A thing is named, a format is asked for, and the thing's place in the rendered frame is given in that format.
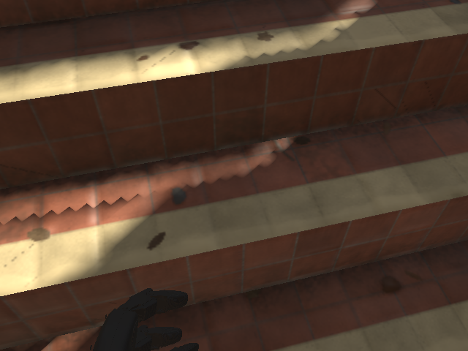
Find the robot left hand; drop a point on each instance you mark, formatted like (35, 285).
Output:
(120, 330)

